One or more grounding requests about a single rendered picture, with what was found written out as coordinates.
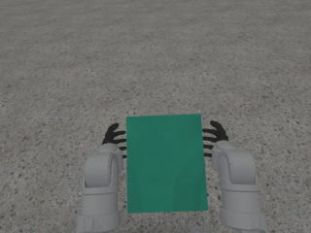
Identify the robot left hand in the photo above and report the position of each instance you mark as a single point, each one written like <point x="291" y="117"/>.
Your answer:
<point x="110" y="135"/>

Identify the right robot forearm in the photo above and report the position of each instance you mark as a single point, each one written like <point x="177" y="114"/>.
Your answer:
<point x="241" y="209"/>

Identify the carton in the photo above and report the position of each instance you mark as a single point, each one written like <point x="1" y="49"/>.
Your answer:
<point x="165" y="165"/>

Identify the left robot forearm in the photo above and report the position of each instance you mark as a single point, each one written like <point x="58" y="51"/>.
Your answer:
<point x="100" y="186"/>

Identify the robot right hand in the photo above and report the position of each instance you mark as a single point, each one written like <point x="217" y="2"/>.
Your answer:
<point x="219" y="133"/>

